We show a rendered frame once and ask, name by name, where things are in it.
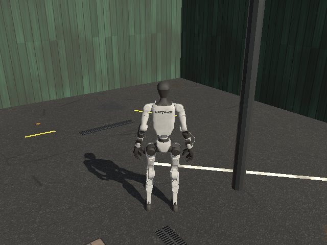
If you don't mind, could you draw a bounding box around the robot right upper arm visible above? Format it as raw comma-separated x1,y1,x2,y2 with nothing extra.
174,103,188,132

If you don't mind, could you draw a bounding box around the left robot shin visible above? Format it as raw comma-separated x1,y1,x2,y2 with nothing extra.
146,170,153,204

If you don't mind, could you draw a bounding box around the robot left upper arm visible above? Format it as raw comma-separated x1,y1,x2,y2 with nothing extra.
140,103,153,132

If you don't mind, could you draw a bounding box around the left robot hand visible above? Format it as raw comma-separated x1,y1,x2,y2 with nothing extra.
133,146,145,160

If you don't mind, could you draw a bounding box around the robot right forearm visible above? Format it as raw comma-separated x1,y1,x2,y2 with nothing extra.
182,124,193,149

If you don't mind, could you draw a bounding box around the humanoid robot head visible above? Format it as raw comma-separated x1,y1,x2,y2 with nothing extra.
155,81,172,106

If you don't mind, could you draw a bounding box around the right robot hand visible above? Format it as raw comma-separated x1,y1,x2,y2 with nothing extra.
182,147,194,162

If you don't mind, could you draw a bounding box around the robot left forearm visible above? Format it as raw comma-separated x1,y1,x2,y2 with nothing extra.
135,124,145,148

